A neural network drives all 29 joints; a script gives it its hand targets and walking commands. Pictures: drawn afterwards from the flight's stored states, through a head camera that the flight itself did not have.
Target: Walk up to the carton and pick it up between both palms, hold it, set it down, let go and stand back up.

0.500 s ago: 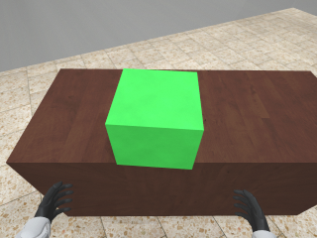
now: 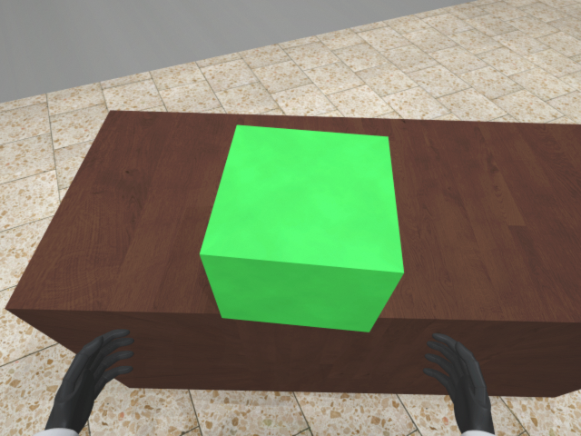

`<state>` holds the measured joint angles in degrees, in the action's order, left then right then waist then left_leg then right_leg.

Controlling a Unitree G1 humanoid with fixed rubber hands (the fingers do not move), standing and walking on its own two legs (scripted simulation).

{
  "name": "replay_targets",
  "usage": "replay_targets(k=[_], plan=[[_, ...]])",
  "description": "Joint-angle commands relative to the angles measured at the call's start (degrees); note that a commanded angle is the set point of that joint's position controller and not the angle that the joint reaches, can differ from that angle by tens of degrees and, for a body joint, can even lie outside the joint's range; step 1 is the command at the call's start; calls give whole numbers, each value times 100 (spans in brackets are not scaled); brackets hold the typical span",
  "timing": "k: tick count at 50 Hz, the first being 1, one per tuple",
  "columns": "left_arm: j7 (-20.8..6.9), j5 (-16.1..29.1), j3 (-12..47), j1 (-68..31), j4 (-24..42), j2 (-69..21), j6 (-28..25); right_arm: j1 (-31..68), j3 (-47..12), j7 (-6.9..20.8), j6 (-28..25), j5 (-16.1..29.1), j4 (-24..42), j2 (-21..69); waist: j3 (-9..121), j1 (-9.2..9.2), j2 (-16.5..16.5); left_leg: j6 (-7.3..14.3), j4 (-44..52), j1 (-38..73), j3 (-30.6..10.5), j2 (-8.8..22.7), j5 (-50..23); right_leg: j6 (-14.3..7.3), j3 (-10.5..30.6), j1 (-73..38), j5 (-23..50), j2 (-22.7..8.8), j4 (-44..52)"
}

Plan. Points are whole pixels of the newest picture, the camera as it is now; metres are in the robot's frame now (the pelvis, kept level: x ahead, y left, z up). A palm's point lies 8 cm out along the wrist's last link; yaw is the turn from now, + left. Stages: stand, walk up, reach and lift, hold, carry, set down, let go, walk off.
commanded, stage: reach and lift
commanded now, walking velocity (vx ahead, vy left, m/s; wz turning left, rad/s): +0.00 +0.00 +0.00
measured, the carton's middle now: (303, 229) +0.45 +0.01 -0.03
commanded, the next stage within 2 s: none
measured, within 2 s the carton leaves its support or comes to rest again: neither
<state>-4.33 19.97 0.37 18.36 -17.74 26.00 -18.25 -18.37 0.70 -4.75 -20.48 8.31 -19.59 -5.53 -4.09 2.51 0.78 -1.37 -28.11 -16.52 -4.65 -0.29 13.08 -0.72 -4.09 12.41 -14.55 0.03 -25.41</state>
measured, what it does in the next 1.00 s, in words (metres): stands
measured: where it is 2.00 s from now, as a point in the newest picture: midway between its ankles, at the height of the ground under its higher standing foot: outside the picture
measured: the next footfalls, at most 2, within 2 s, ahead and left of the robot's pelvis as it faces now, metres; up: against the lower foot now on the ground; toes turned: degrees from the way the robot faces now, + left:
none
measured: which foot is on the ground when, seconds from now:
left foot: down 0.00-1.00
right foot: down 0.00-1.00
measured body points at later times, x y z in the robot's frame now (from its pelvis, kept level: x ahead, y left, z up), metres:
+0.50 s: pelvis -0.02 +0.00 +0.00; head +0.01 +0.02 +0.45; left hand +0.26 +0.27 +0.03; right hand +0.24 -0.20 +0.00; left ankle +0.02 +0.13 -0.74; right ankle -0.01 -0.11 -0.74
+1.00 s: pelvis -0.01 +0.00 +0.00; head +0.02 +0.01 +0.45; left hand +0.34 +0.25 +0.07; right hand +0.31 -0.22 +0.05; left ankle +0.02 +0.13 -0.74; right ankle -0.01 -0.11 -0.74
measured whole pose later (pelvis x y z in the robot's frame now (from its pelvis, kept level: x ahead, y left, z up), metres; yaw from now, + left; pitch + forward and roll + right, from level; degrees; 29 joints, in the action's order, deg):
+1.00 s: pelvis -0.01 +0.00 +0.00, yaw +0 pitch +1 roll -1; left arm -3.9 22.2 1.8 -18.1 -27.4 27.4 2.5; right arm 9.1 1.7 -6.7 3.0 12.9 -17.9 -13.1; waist -2.0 -0.1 0.2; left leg -1.4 -26.7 -16.1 -4.6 -0.3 11.7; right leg -0.6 -4.1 12.4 -13.5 0.0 -24.8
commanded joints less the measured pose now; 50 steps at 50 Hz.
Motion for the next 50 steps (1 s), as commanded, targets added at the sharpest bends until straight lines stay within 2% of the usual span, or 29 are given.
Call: replay_targets(k=[1, 4, 6, 9, 10, 13, 15, 17, 19, 20, 21, 24, 25, 26, 27, 28, 31, 32, 33, 35, 36, 38, 40, 42, 44, 45, 46, 49, 50], plan=[[31, 132, 6, -214, 1431, 1046, -884, 96, -22, 39, -826, 785, 756, -770, 1798, -7, -714, -449, 50, 1318, 306, -51, -2855, -52, 623, -1091, 1812, 64, 461], [14, 236, 102, -463, 1214, 1024, -865, 309, 107, 43, -755, 778, 840, -728, 1655, -28, -737, -399, 159, 1216, 267, -79, -2247, -96, 647, -1041, 1333, 42, 562], [13, 341, 79, -866, 1193, 1120, -787, 644, 57, 41, -610, 771, 1036, -776, 1535, -47, -582, -312, 263, 974, 259, -66, -1689, -77, 708, -1024, 957, 7, 575], [90, 408, 51, -1406, 880, 1107, -563, 1072, 292, 33, -279, 670, 1019, -761, 1211, -177, -719, -246, 532, 769, 314, -20, -640, -119, 711, -873, 279, -77, 651], [97, 481, 163, -1532, 784, 1043, -472, 1210, 215, 6, -159, 568, 1060, -751, 1215, -170, -556, -195, 565, 552, 325, -6, -539, -117, 703, -852, 237, -72, 638], [184, 463, 91, -2161, 789, 1188, -224, 1606, 319, -21, 213, 615, 1195, -842, 1404, -241, -756, -120, 763, 345, 334, 24, 226, -108, 742, -986, -40, -123, 533], [212, 516, 64, -2469, 517, 1209, 42, 1905, 430, -64, 474, 523, 1100, -888, 1434, -294, -706, -85, 801, 168, 379, 37, 369, -118, 705, -1003, -133, -152, 501], [266, 571, 36, -2729, 545, 1232, 198, 2126, 511, -82, 647, 526, 1241, -1013, 1531, -270, -585, -83, 780, 209, 368, 74, 310, -79, 663, -953, 4, -108, 439], [297, 535, -31, -2931, 595, 1229, 349, 2244, 609, -99, 815, 554, 1094, -1027, 1659, -258, -773, -116, 755, 293, 383, 82, 192, -92, 678, -987, 89, -98, 455], [276, 478, -141, -3018, 467, 1283, 453, 2283, 577, -137, 896, 533, 1159, -1041, 1697, -265, -677, -107, 753, 258, 411, 100, 108, -60, 665, -1070, 160, -87, 442], [294, 420, -160, -3131, 503, 1302, 597, 2379, 624, -153, 979, 547, 1111, -1071, 1815, -274, -822, -143, 748, 386, 432, 79, -53, -78, 658, -1108, 297, -93, 459], [244, 411, -197, -3505, 463, 1228, 870, 2693, 577, -164, 1185, 754, 1127, -1174, 1962, -293, -818, -175, 667, 621, 422, 90, -452, -61, 620, -1060, 538, -104, 456], [216, 391, -244, -3515, 556, 1195, 974, 2711, 625, -191, 1241, 761, 1282, -1219, 1994, -335, -735, -204, 591, 719, 440, 104, -777, -46, 582, -1108, 785, -77, 456], [213, 332, -330, -3473, 560, 1126, 1092, 2728, 609, -197, 1270, 798, 1244, -1225, 2035, -304, -778, -223, 594, 726, 456, 100, -1013, -44, 567, -1206, 948, -50, 428], [184, 286, -412, -3533, 382, 1101, 1166, 2802, 557, -207, 1312, 856, 1340, -1250, 1981, -212, -636, -203, 566, 785, 453, 74, -1180, -14, 539, -1154, 1027, -31, 435], [171, 266, -499, -3559, 645, 1199, 1227, 2765, 515, -223, 1335, 894, 1498, -1358, 2255, -179, -688, -240, 549, 983, 450, 70, -1467, -8, 528, -1278, 1199, -1, 447], [112, 220, -573, -3974, 518, 1165, 1435, 3067, 535, -237, 1517, 912, 1478, -1384, 2412, -280, -533, -200, 480, 996, 501, 21, -1713, 75, 509, -1329, 1506, -21, 446], [80, 110, -743, -3865, 640, 1188, 1475, 2886, 441, -271, 1522, 1001, 1615, -1390, 2481, -255, -495, -225, 423, 1088, 523, 28, -2100, 110, 505, -1566, 1932, -27, 403], [108, 82, -841, -3888, 899, 1235, 1503, 2947, 442, -259, 1568, 998, 1736, -1471, 2576, -168, -701, -277, 452, 1196, 554, 20, -2362, 89, 483, -1540, 2008, -4, 400], [63, 188, -785, -4337, 853, 1237, 1542, 3330, 537, -250, 1686, 1010, 1783, -1543, 2644, -267, -553, -241, 437, 1167, 486, 36, -2158, 102, 483, -1393, 1781, -15, 432], [74, 103, -818, -4335, 860, 1226, 1569, 3211, 405, -256, 1737, 1045, 1558, -1446, 2545, -264, -688, -253, 447, 1158, 528, 15, -2215, 130, 503, -1397, 1831, -44, 451], [13, 176, -868, -4567, 506, 1212, 1653, 3541, 388, -234, 1843, 1101, 1567, -1547, 2434, -264, -503, -183, 511, 965, 500, 40, -1953, 170, 485, -1295, 1636, -51, 449], [24, 261, -759, -4932, 576, 1331, 1651, 3776, 507, -230, 1936, 997, 1690, -1505, 2628, -389, -532, -141, 507, 945, 500, 46, -1675, 150, 494, -1251, 1524, -91, 447], [36, 300, -699, -5150, 328, 1260, 1677, 3891, 543, -217, 2008, 1049, 1430, -1552, 2539, -437, -595, -140, 550, 1021, 503, 57, -1507, 160, 446, -1051, 1411, -94, 433], [16, 292, -778, -5373, 153, 1329, 1686, 4249, 568, -240, 2038, 965, 1496, -1566, 2655, -428, -372, -65, 544, 864, 478, 28, -1446, 180, 497, -1172, 1542, -118, 405], [38, 338, -748, -5422, 28, 1321, 1745, 4268, 547, -235, 2071, 1032, 1271, -1650, 2577, -482, -482, -91, 553, 824, 490, 26, -1398, 153, 455, -1149, 1505, -89, 390], [-4, 241, -824, -5342, -58, 1336, 1751, 4172, 413, -249, 2074, 1109, 1168, -1581, 2493, -397, -470, -74, 566, 790, 477, 15, -1455, 192, 489, -1260, 1593, -118, 383], [-34, 168, -782, -6034, -604, 1309, 1849, 4739, 448, -226, 2199, 1123, 570, -1715, 2539, -466, -625, -100, 573, 807, 469, 44, -1427, 143, 431, -1031, 1444, -93, 407], [-52, 199, -777, -6056, -758, 1297, 1830, 4702, 452, -237, 2203, 1084, 589, -1703, 2498, -489, -453, -61, 535, 788, 477, 44, -1307, 177, 436, -1099, 1444, -104, 406]])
